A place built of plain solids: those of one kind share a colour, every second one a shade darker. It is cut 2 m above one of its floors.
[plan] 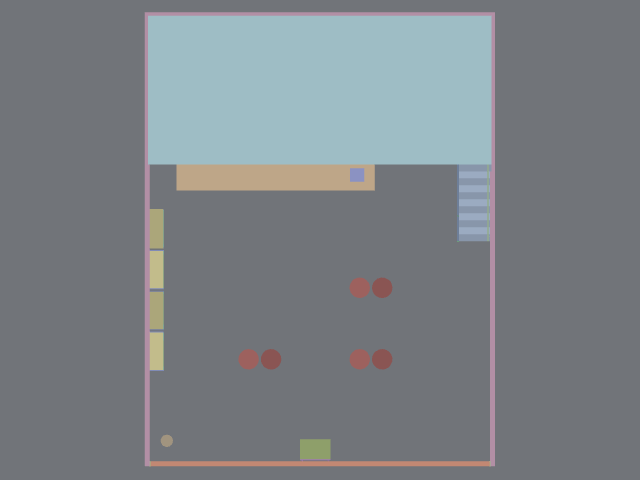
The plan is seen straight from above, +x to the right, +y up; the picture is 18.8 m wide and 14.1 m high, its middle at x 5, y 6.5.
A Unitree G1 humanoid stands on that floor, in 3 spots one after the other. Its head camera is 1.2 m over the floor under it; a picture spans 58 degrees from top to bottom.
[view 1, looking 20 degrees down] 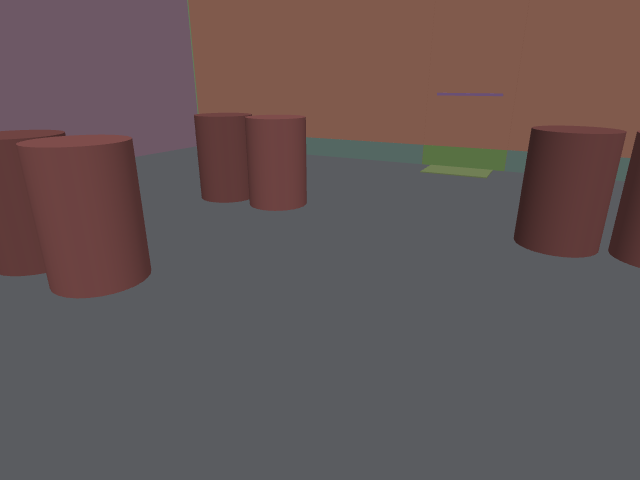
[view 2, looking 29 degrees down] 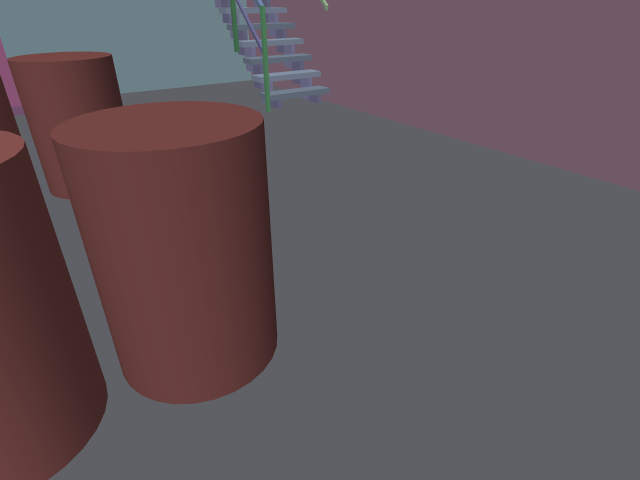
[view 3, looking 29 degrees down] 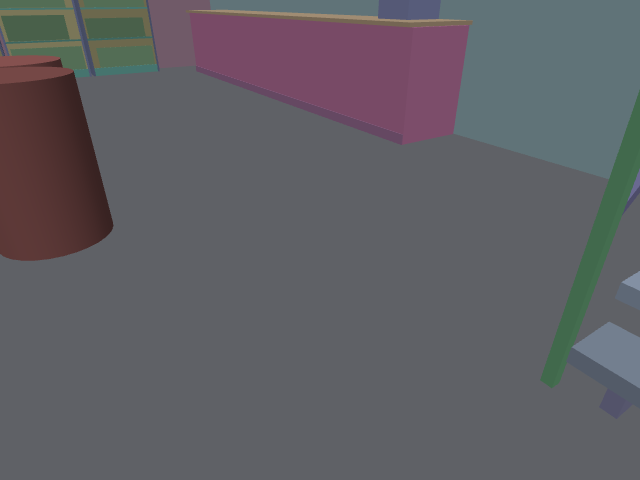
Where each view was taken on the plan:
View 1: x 3.69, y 6.71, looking -62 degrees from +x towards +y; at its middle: ground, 3.51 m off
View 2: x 6.46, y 1.65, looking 55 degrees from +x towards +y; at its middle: ground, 2.48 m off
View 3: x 9.54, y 5.17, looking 147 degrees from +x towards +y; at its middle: ground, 2.48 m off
